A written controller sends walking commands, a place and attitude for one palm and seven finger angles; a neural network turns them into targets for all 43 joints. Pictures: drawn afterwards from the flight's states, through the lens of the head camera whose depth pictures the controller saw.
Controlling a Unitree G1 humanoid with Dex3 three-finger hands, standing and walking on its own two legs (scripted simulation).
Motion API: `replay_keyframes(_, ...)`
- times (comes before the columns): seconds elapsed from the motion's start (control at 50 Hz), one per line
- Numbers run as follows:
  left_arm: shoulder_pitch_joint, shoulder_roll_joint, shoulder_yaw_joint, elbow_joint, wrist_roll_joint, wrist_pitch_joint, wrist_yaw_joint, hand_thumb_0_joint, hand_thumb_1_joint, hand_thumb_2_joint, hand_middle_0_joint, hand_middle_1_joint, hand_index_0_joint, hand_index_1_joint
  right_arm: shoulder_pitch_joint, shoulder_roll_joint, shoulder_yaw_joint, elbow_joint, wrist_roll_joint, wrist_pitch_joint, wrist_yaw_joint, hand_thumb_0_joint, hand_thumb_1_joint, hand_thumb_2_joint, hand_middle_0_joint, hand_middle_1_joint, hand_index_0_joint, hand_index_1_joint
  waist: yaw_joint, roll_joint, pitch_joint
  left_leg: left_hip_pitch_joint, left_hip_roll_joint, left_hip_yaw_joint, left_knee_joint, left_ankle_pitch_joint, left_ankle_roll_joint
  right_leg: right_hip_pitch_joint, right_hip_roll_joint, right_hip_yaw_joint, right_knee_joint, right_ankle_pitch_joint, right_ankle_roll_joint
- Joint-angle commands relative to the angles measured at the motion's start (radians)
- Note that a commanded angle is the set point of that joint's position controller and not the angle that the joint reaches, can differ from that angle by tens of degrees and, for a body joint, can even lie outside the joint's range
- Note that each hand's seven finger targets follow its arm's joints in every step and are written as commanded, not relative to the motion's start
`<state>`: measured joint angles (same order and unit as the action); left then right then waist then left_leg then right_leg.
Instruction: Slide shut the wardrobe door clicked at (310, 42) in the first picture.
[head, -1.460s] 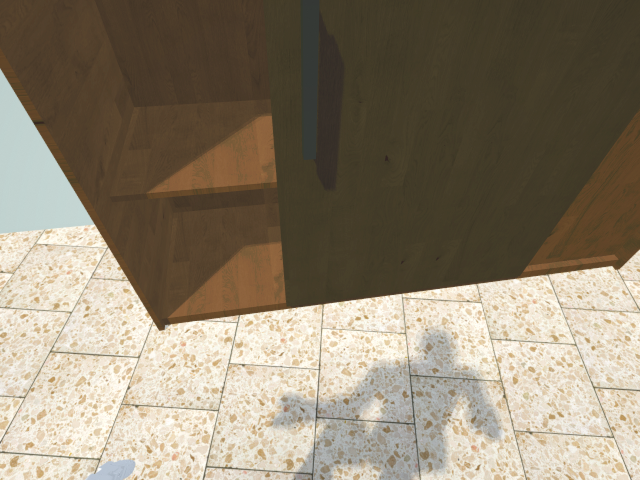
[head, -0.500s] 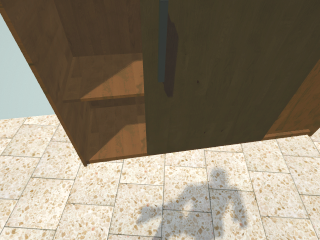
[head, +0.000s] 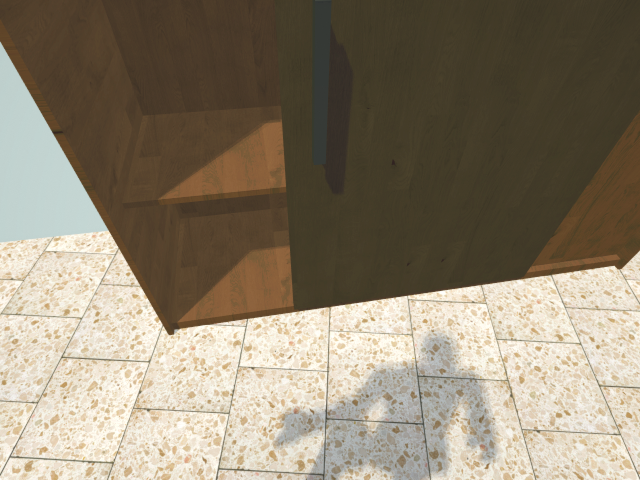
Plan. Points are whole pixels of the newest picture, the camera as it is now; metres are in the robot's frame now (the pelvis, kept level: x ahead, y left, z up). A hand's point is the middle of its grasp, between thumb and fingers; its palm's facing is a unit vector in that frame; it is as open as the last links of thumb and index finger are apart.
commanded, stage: turn to face it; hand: right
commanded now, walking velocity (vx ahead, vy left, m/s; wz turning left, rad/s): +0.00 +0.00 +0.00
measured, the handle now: (318, 86) +0.77 +0.05 +0.12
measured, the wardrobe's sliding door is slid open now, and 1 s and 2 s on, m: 0.43 0.43 0.43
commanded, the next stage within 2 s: take the last steps up to it in 0.58 s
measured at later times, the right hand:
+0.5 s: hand out of the picture +0.06 -0.20 -0.18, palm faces -0.10 +0.97 -0.24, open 7.4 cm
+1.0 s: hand out of the picture +0.05 -0.20 -0.19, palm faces -0.10 +0.98 -0.18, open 7.4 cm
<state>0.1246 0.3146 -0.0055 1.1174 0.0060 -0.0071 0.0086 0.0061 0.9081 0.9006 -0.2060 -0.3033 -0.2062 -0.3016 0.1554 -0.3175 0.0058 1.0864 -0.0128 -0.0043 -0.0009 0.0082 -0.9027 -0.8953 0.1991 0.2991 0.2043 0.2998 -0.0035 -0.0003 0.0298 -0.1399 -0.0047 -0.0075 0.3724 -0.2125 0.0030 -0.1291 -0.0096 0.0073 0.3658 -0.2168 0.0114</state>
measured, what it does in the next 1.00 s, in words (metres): stands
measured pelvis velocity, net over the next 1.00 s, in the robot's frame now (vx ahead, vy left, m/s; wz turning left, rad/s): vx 0.03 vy -0.02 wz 0.15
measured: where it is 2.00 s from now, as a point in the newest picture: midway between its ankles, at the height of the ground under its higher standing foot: outside the picture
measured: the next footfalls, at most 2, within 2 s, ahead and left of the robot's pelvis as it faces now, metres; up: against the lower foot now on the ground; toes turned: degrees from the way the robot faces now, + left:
left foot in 1.50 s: +0.31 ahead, +0.13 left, +0.00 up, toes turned +22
right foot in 1.82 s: +0.40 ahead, -0.07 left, +0.00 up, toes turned +8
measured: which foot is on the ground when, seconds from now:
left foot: down 0.00-1.00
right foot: down 0.00-1.00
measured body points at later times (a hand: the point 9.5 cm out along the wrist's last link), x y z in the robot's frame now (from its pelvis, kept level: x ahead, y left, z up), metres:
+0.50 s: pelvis -0.01 +0.00 -0.01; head +0.01 +0.00 +0.44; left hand +0.03 +0.25 -0.16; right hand +0.07 -0.25 -0.16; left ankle -0.01 +0.12 -0.75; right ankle -0.01 -0.13 -0.75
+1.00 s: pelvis +0.03 -0.02 -0.02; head +0.04 -0.02 +0.43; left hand -0.01 +0.24 -0.17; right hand +0.06 -0.25 -0.18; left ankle -0.01 +0.12 -0.75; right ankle +0.00 -0.12 -0.73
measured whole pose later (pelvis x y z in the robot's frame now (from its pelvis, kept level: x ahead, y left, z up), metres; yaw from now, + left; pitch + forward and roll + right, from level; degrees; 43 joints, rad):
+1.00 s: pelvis +0.03 -0.02 -0.02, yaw +9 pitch +1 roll +2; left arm 0.31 0.22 0.05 1.06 0.02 0.00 0.01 0.01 0.91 0.90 -0.20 -0.30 -0.20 -0.30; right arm 0.36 -0.17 -0.04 1.00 -0.03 -0.02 0.00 0.01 -0.91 -0.90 0.20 0.30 0.20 0.30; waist -0.01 -0.02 -0.01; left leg -0.28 -0.08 -0.13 0.61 -0.35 0.01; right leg -0.33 -0.03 -0.06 0.84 -0.54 -0.02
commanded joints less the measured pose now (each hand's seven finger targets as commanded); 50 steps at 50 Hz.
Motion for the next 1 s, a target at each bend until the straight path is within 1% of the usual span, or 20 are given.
replay_keyframes(0.0, -0.034, 0.198, 0.034, -0.056, 0.004, -0.023, 0.01, 0.0, 0.9, 0.9, -0.2, -0.3, -0.2, -0.3, -0.035, -0.195, -0.042, -0.057, 0.003, -0.024, -0.014, 0.0, -0.9, -0.9, 0.2, 0.3, 0.2, 0.3, 0.003, -0.001, -0.054, 0.006, 0.119, -0.1, -0.057, 0.151, 0.022, 0.012, -0.106, 0.087, -0.061, 0.162, -0.031)
replay_keyframes(0.14, -0.023, 0.195, 0.037, -0.057, 0.004, -0.023, 0.014, 0.0, 0.9, 0.9, -0.2, -0.3, -0.2, -0.3, -0.032, -0.193, -0.046, -0.061, 0.002, -0.018, -0.013, 0.0, -0.9, -0.9, 0.2, 0.3, 0.2, 0.3, 0.004, -0.002, -0.054, -0.005, 0.112, -0.115, -0.041, 0.199, 0.027, 0.025, -0.114, 0.064, -0.046, 0.173, -0.028)
replay_keyframes(0.24, 0.036, 0.101, 0.029, -0.066, 0.005, -0.008, 0.02, 0.0, 0.9, 0.9, -0.2, -0.3, -0.2, -0.3, 0.025, -0.11, -0.041, -0.067, 0.001, 0.007, -0.018, 0.0, -0.9, -0.9, 0.2, 0.3, 0.2, 0.3, 0.007, 0.008, -0.07, -0.03, 0.105, -0.137, 0.023, 0.272, 0.023, 0.012, -0.118, 0.017, 0.016, 0.182, -0.013)
replay_keyframes(0.28, 0.045, 0.093, 0.035, -0.079, 0.005, -0.003, 0.022, 0.0, 0.9, 0.9, -0.2, -0.3, -0.2, -0.3, 0.039, -0.105, -0.045, -0.078, 0.0, 0.013, -0.019, 0.0, -0.9, -0.9, 0.2, 0.3, 0.2, 0.3, 0.007, 0.015, -0.066, -0.048, 0.102, -0.15, 0.047, 0.293, 0.027, 0.005, -0.12, 0.004, 0.041, 0.178, -0.011)
replay_keyframes(0.38, 0.061, 0.078, 0.05, -0.108, 0.007, 0.004, 0.025, 0.0, 0.9, 0.9, -0.2, -0.3, -0.2, -0.3, 0.057, -0.096, -0.057, -0.114, -0.003, 0.022, -0.017, 0.0, -0.9, -0.9, 0.2, 0.3, 0.2, 0.3, 0.007, 0.008, -0.04, -0.107, 0.09, -0.182, 0.084, 0.241, 0.038, -0.035, -0.122, -0.012, 0.083, 0.088, -0.015)
replay_keyframes(0.48, 0.083, 0.057, 0.062, -0.132, 0.008, 0.008, 0.024, 0.0, 0.9, 0.9, -0.2, -0.3, -0.2, -0.3, 0.061, -0.073, -0.067, -0.151, -0.007, 0.029, -0.013, 0.0, -0.9, -0.9, 0.2, 0.3, 0.2, 0.3, 0.01, 0.008, -0.014, -0.178, 0.07, -0.207, 0.099, 0.104, 0.045, -0.082, -0.125, -0.003, 0.094, -0.039, -0.028)
replay_keyframes(0.66, 0.12, 0.034, 0.079, -0.147, 0.009, 0.004, 0.025, 0.0, 0.9, 0.9, -0.2, -0.3, -0.2, -0.3, 0.081, -0.029, -0.074, -0.182, -0.01, 0.025, -0.014, 0.0, -0.9, -0.9, 0.2, 0.3, 0.2, 0.3, 0.011, -0.018, -0.054, -0.225, 0.038, -0.194, 0.175, 0.1, 0.042, -0.08, -0.154, 0.003, 0.114, -0.06, -0.046)
replay_keyframes(0.68, 0.127, 0.036, 0.077, -0.145, 0.012, 0.004, 0.023, 0.0, 0.9, 0.9, -0.2, -0.3, -0.2, -0.3, 0.103, -0.026, -0.074, -0.177, -0.011, 0.023, -0.011, 0.0, -0.9, -0.9, 0.2, 0.3, 0.2, 0.3, 0.004, -0.017, -0.069, -0.217, 0.028, -0.193, 0.17, -0.019, 0.044, -0.078, -0.158, 0.005, 0.105, -0.165, -0.05)
replay_keyframes(0.72, 0.143, 0.047, 0.08, -0.142, 0.018, 0.003, 0.013, 0.0, 0.9, 0.9, -0.2, -0.3, -0.2, -0.3, 0.114, -0.018, -0.075, -0.178, -0.017, 0.024, -0.001, 0.0, -0.9, -0.9, 0.2, 0.3, 0.2, 0.3, -0.001, -0.024, -0.029, -0.26, -0.002, -0.193, 0.154, -0.347, 0.05, -0.11, -0.169, 0.052, 0.052, -0.441, -0.07)
replay_keyframes(0.74, 0.147, 0.053, 0.083, -0.141, 0.021, 0.003, 0.01, 0.0, 0.9, 0.9, -0.2, -0.3, -0.2, -0.3, 0.117, -0.015, -0.077, -0.181, -0.019, 0.023, 0.003, 0.0, -0.9, -0.9, 0.2, 0.3, 0.2, 0.3, -0.002, -0.025, 0.018, -0.295, -0.018, -0.192, 0.158, -0.417, 0.051, -0.137, -0.177, 0.079, 0.034, -0.518, -0.083)
replay_keyframes(0.78, 0.144, 0.059, 0.084, -0.139, 0.023, -0.001, 0.007, 0.0, 0.9, 0.9, -0.2, -0.3, -0.2, -0.3, 0.153, 0.006, -0.081, -0.172, -0.021, 0.014, 0.01, 0.0, -0.9, -0.9, 0.2, 0.3, 0.2, 0.3, -0.016, -0.022, 0.075, -0.318, -0.033, -0.183, 0.175, -0.415, 0.06, -0.173, -0.185, 0.089, 0.039, -0.551, -0.095)
replay_keyframes(0.82, 0.152, 0.04, 0.082, -0.137, 0.022, -0.005, 0.003, 0.0, 0.9, 0.9, -0.2, -0.3, -0.2, -0.3, 0.196, 0.016, -0.082, -0.152, -0.021, 0.002, 0.011, 0.0, -0.9, -0.9, 0.2, 0.3, 0.2, 0.3, -0.027, 0.032, 0.089, -0.278, -0.013, -0.236, 0.136, -0.426, 0.087, -0.224, -0.152, 0.049, 0.136, -0.527, -0.084)
replay_keyframes(0.84, 0.149, 0.019, 0.076, -0.141, 0.021, -0.009, 0.001, 0.0, 0.9, 0.9, -0.2, -0.3, -0.2, -0.3, 0.217, 0.007, -0.085, -0.145, -0.02, -0.003, 0.009, 0.0, -0.9, -0.9, 0.2, 0.3, 0.2, 0.3, -0.034, 0.092, 0.101, -0.247, 0.023, -0.317, 0.072, -0.468, 0.115, -0.275, -0.11, -0.002, 0.219, -0.49, -0.067)
replay_keyframes(0.86, 0.139, -0.011, 0.068, -0.15, 0.018, -0.017, 0.0, 0.0, 0.9, 0.9, -0.2, -0.3, -0.2, -0.3, 0.251, -0.012, -0.089, -0.132, -0.017, -0.01, 0.005, 0.0, -0.9, -0.9, 0.2, 0.3, 0.2, 0.3, -0.04, 0.176, 0.091, -0.178, 0.087, -0.439, -0.012, -0.486, 0.154, -0.331, -0.06, -0.061, 0.334, -0.4, -0.047)
replay_keyframes(0.88, 0.125, -0.033, 0.063, -0.159, 0.015, -0.025, 0.001, 0.0, 0.9, 0.9, -0.2, -0.3, -0.2, -0.3, 0.292, -0.04, -0.093, -0.117, -0.013, -0.018, -0.003, 0.0, -0.9, -0.9, 0.2, 0.3, 0.2, 0.3, -0.042, 0.231, 0.067, -0.097, 0.178, -0.592, -0.091, -0.423, 0.203, -0.382, -0.014, -0.1, 0.467, -0.301, -0.028)
replay_keyframes(0.9, 0.093, -0.032, 0.059, -0.175, 0.013, -0.034, 0.002, 0.0, 0.9, 0.9, -0.2, -0.3, -0.2, -0.3, 0.312, -0.052, -0.094, -0.112, -0.009, -0.026, -0.011, 0.0, -0.9, -0.9, 0.2, 0.3, 0.2, 0.3, -0.052, 0.209, 0.063, -0.036, 0.235, -0.662, -0.128, -0.319, 0.247, -0.443, -0.016, -0.066, 0.527, -0.318, -0.023)
replay_keyframes(0.92, 0.078, -0.033, 0.061, -0.181, 0.011, -0.037, 0.001, 0.0, 0.9, 0.9, -0.2, -0.3, -0.2, -0.3, 0.315, -0.054, -0.093, -0.106, -0.011, -0.03, -0.016, 0.0, -0.9, -0.9, 0.2, 0.3, 0.2, 0.3, -0.05, 0.165, 0.061, -0.024, 0.258, -0.674, -0.133, -0.298, 0.271, -0.464, -0.028, -0.04, 0.565, -0.353, -0.023)
replay_keyframes(0.94, 0.086, -0.035, 0.06, -0.185, 0.011, -0.046, -0.001, 0.0, 0.9, 0.9, -0.2, -0.3, -0.2, -0.3, 0.28, -0.048, -0.092, -0.109, -0.016, -0.033, -0.02, 0.0, -0.9, -0.9, 0.2, 0.3, 0.2, 0.3, -0.029, 0.184, 0.06, -0.036, 0.252, -0.628, -0.098, -0.22, 0.269, -0.444, -0.046, -0.015, 0.523, -0.36, -0.027)
replay_keyframes(0.96, 0.115, -0.04, 0.059, -0.176, 0.009, -0.054, -0.001, 0.0, 0.9, 0.9, -0.2, -0.3, -0.2, -0.3, 0.237, -0.036, -0.088, -0.112, -0.019, -0.034, -0.021, 0.0, -0.9, -0.9, 0.2, 0.3, 0.2, 0.3, 0.0, 0.174, 0.048, -0.079, 0.228, -0.545, -0.035, -0.103, 0.242, -0.351, -0.054, -0.001, 0.406, -0.343, -0.033)
replay_keyframes(0.98, 0.181, -0.052, 0.055, -0.149, 0.006, -0.057, 0.001, 0.0, 0.9, 0.9, -0.2, -0.3, -0.2, -0.3, 0.199, -0.03, -0.086, -0.117, -0.015, -0.033, -0.019, 0.0, -0.9, -0.9, 0.2, 0.3, 0.2, 0.3, 0.036, 0.15, 0.02, -0.16, 0.177, -0.451, 0.014, -0.044, 0.205, -0.182, -0.034, -0.038, 0.259, -0.253, -0.033)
